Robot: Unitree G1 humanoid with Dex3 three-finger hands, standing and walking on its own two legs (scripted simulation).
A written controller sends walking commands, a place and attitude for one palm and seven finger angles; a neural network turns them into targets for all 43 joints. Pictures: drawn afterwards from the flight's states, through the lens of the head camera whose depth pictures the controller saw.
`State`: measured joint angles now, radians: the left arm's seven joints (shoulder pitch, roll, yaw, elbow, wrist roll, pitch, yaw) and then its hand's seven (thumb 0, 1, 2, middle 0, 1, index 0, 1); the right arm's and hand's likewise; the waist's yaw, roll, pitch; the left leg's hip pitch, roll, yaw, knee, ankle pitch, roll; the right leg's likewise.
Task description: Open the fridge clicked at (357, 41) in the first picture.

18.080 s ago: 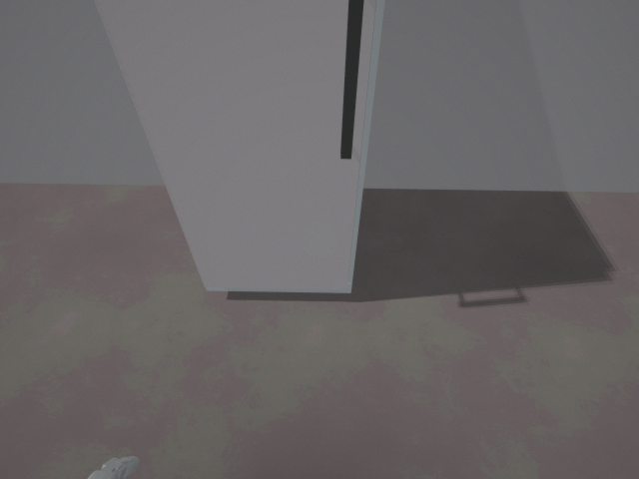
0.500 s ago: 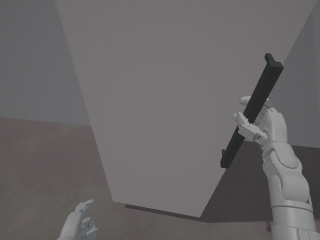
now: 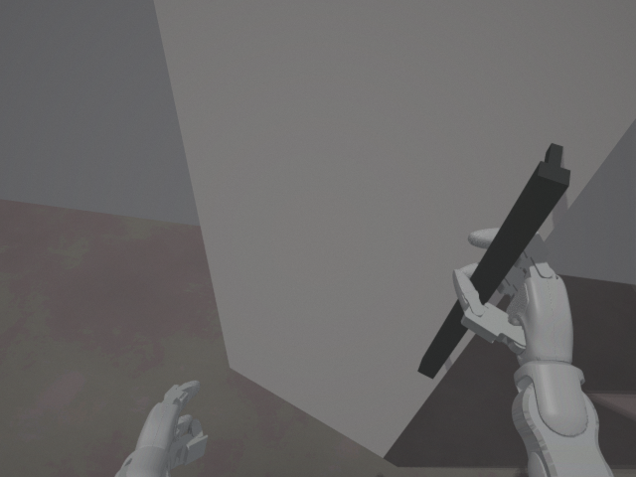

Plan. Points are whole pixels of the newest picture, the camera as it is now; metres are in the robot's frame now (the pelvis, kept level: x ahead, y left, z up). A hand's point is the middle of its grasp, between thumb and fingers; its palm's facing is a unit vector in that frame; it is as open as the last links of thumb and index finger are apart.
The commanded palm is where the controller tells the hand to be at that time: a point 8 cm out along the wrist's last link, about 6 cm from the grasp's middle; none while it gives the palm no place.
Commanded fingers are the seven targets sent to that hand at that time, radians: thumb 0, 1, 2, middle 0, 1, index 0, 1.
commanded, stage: walk backward, drawing the door open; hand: right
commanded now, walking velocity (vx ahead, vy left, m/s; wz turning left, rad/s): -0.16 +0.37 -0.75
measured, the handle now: (476, 286) +0.33 -0.15 +0.12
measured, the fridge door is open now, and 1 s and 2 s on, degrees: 22 49 78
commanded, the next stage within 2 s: stop walking and hold the door back in 1.74 s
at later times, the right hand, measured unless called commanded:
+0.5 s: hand (402, 395) +0.18 -0.04 +0.15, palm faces +0.17 +0.96 -0.22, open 7.3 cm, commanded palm +0.14 -0.09 +0.16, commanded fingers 0.00 -0.90 -0.90 0.45 1.40 0.45 1.40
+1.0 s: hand (300, 443) +0.13 +0.04 +0.14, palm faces +0.64 +0.71 -0.28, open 7.5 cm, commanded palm +0.07 +0.02 +0.16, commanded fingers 0.00 -0.90 -0.90 0.45 1.40 0.45 1.40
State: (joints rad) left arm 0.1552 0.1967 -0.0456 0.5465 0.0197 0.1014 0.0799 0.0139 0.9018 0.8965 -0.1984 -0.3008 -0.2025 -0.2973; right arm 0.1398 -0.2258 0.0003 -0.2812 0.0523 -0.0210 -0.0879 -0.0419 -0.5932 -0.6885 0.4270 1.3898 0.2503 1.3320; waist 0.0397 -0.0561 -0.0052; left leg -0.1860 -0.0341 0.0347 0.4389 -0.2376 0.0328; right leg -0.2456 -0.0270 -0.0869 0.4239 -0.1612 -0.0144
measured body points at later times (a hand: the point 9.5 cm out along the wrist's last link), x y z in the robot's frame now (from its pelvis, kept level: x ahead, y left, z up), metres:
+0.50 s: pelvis -0.04 +0.10 -0.01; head -0.03 +0.12 +0.43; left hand +0.15 +0.29 -0.12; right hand +0.16 -0.09 +0.16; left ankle +0.00 +0.09 -0.74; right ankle +0.03 -0.10 -0.73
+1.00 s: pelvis +0.00 +0.31 -0.03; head +0.06 +0.27 +0.42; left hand +0.27 +0.37 -0.13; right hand +0.09 +0.01 +0.16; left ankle +0.15 +0.43 -0.74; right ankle -0.10 +0.08 -0.73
